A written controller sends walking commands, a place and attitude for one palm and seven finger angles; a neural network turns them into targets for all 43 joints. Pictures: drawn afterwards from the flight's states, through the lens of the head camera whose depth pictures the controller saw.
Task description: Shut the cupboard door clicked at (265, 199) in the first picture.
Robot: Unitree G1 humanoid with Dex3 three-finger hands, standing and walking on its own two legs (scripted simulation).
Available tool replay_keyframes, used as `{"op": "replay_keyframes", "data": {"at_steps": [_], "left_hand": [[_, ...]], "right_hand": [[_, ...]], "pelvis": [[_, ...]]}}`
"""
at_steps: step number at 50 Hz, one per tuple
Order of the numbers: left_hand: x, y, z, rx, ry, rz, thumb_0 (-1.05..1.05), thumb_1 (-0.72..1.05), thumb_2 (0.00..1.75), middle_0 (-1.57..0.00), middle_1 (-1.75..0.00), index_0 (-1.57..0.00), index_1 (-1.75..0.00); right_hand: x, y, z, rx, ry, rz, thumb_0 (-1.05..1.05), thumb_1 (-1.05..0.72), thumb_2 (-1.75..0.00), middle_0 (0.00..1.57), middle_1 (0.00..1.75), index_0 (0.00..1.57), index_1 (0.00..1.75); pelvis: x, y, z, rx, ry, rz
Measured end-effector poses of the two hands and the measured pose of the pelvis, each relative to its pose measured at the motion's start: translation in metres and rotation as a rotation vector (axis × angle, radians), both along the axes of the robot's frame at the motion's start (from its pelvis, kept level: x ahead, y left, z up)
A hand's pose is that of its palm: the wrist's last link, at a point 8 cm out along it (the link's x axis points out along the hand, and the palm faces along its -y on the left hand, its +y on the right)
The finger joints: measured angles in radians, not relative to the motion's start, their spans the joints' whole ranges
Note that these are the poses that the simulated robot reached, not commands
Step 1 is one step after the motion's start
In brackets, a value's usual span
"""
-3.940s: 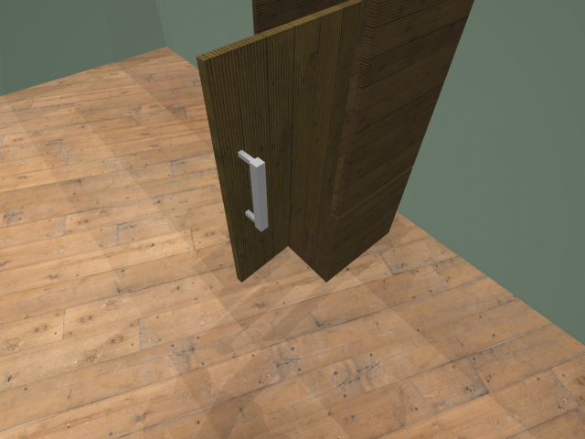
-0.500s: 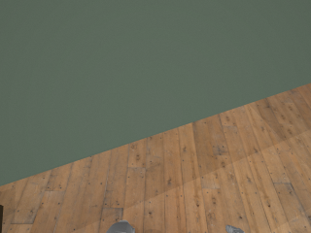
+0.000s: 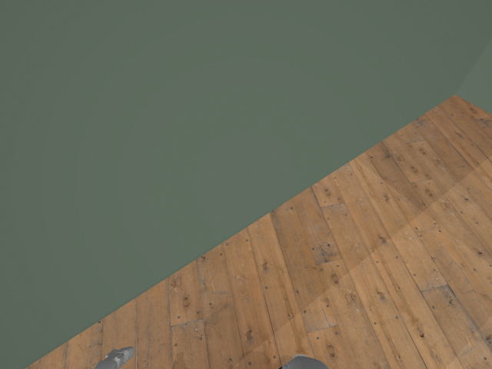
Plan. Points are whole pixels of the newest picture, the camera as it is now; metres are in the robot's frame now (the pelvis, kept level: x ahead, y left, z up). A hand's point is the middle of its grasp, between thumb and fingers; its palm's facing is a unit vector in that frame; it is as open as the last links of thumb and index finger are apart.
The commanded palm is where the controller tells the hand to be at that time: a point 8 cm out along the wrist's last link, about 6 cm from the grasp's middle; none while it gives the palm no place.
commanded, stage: turn to face it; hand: left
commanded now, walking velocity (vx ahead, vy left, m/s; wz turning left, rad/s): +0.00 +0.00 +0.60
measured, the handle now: out of the picture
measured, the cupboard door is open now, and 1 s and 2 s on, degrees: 94 94 94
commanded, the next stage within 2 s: none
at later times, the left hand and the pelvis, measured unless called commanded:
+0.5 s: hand (126, 367) +0.15 +0.23 -0.16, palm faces +0.28 -0.93 -0.22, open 7.3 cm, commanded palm none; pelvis +0.10 +0.01 +0.01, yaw +16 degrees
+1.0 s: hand out of the picture +0.08 +0.14 -0.15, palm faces +0.59 -0.77 -0.25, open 7.3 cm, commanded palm none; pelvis +0.16 -0.05 +0.01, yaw +37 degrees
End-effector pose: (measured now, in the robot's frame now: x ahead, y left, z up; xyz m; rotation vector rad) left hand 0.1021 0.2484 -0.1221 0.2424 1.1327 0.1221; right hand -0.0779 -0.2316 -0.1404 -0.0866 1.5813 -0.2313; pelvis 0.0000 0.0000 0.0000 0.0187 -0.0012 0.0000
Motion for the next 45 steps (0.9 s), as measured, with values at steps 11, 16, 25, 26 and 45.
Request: {"op": "replay_keyframes", "data": {"at_steps": [11,16,25,26,45], "left_hand": [[0.035,-0.018,-0.003,-0.085,-0.013,0.144,-0.02,0.94,0.9,-0.2,-0.3,-0.21,-0.3],[0.033,0.003,-0.028,-0.112,0.014,0.229,-0.01,0.93,0.9,-0.2,-0.3,-0.21,-0.3],[0.024,0.023,-0.004,-0.044,0.072,0.337,0.0,0.92,0.9,-0.2,-0.3,-0.2,-0.3],[0.024,0.023,-0.001,-0.035,0.071,0.346,0.0,0.92,0.9,-0.2,-0.3,-0.2,-0.3],[-0.026,-0.064,0.02,-0.006,0.11,0.604,0.0,0.91,0.9,-0.2,-0.3,-0.2,-0.3]], "right_hand": [[0.16,0.01,0.018,0.011,-0.176,0.155,0.0,-0.91,-0.9,0.19,0.3,0.2,0.29],[0.23,0.014,0.013,-0.042,-0.27,0.27,0.01,-0.93,-0.9,0.19,0.3,0.2,0.29],[0.302,0.011,0.03,-0.052,-0.32,0.398,0.0,-0.91,-0.9,0.2,0.3,0.2,0.29],[0.308,0.009,0.03,-0.046,-0.321,0.409,0.0,-0.91,-0.9,0.2,0.3,0.2,0.29],[0.449,0.003,0.022,0.066,-0.34,0.676,0.0,-0.91,-0.9,0.19,0.3,0.2,0.29]], "pelvis": [[0.057,-0.001,0.015,-0.024,0.007,0.141],[0.079,0.016,-0.003,-0.047,0.018,0.202],[0.103,0.008,0.014,-0.041,0.06,0.272],[0.106,0.005,0.015,-0.041,0.06,0.282],[0.152,-0.054,0.02,0.026,0.038,0.562]]}}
